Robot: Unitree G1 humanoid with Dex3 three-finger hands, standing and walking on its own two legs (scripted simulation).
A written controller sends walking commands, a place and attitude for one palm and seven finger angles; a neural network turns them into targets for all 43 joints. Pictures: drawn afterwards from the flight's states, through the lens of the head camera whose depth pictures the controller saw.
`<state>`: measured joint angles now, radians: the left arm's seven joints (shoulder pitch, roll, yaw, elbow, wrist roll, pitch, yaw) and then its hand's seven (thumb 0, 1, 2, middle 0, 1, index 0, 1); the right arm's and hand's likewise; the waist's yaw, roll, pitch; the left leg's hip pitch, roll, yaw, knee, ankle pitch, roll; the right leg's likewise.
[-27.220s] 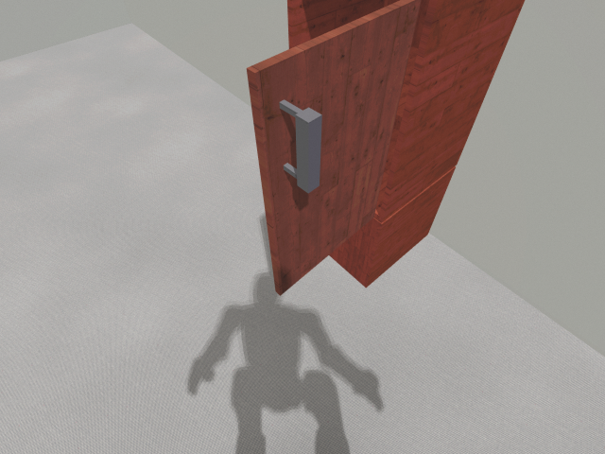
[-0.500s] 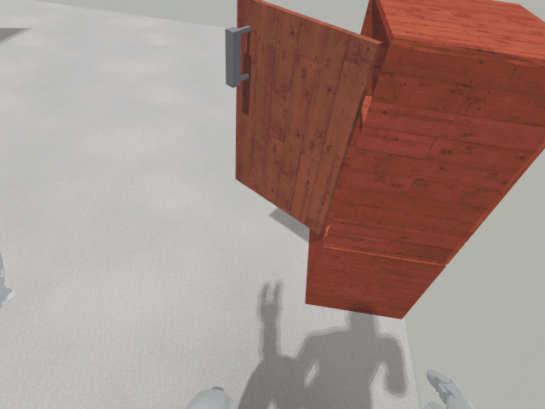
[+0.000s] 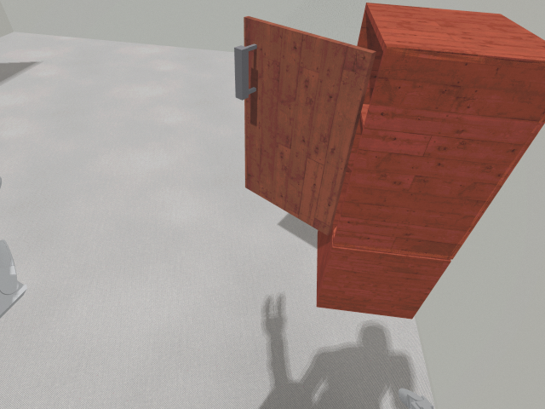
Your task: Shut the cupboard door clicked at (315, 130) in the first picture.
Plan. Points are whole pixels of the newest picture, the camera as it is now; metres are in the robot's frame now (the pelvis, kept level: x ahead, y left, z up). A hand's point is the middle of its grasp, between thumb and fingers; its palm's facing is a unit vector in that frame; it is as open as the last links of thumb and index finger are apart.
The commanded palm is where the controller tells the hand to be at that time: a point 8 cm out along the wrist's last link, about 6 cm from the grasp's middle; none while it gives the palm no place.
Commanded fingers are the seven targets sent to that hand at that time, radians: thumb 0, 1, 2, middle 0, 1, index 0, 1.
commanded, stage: stop stepping back and stand still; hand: left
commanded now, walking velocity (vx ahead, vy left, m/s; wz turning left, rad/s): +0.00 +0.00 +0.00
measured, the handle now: (247, 71) +0.94 +0.13 +0.12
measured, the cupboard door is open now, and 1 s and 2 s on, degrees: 57 57 57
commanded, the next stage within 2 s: let the arm hang, fingers relaxed in 0.70 s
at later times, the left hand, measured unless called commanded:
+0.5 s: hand (18, 268) +0.22 +0.32 +0.16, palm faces +0.44 -0.77 -0.47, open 7.4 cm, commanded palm +0.17 +0.34 +0.18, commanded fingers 0.00 0.90 0.90 -0.20 -0.30 -0.20 -0.30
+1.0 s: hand (86, 406) +0.15 +0.29 -0.09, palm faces +0.03 -0.93 -0.36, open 7.4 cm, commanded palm none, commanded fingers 0.00 0.90 0.90 -0.20 -0.30 -0.20 -0.30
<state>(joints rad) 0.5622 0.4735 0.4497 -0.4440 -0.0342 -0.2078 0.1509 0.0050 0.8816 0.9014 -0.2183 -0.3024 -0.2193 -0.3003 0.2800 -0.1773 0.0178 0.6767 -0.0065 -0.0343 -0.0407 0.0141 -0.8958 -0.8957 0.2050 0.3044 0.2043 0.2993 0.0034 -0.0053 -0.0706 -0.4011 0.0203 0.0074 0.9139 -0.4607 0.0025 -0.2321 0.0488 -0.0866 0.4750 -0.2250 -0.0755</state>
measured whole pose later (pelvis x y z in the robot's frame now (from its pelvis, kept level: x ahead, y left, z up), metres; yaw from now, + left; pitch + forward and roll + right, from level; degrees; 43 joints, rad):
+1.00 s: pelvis +0.00 +0.06 -0.01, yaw +2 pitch +0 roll -1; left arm 0.27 0.29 0.04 0.50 0.03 0.05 -0.01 0.00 0.90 0.90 -0.20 -0.30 -0.20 -0.30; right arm 0.13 -0.31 0.00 0.81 -0.01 -0.02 0.01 0.01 -0.90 -0.90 0.20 0.30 0.20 0.30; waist -0.02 0.07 -0.01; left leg -0.35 -0.02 0.07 0.57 -0.21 0.07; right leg -0.28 -0.03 -0.01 0.57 -0.29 0.03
